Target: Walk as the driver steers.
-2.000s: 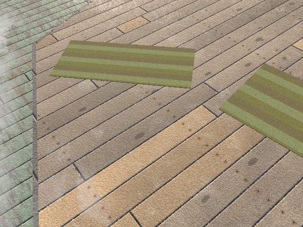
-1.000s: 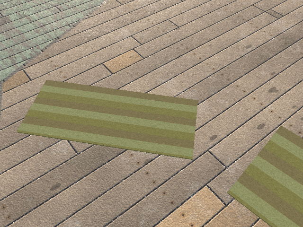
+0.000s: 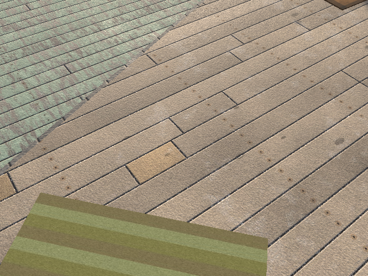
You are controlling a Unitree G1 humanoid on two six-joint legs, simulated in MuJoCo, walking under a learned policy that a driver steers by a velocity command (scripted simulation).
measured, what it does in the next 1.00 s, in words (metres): walks ahead, turning right: right foot, then left foot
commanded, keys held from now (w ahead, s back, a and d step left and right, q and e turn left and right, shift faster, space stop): w+e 0.74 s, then w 0.26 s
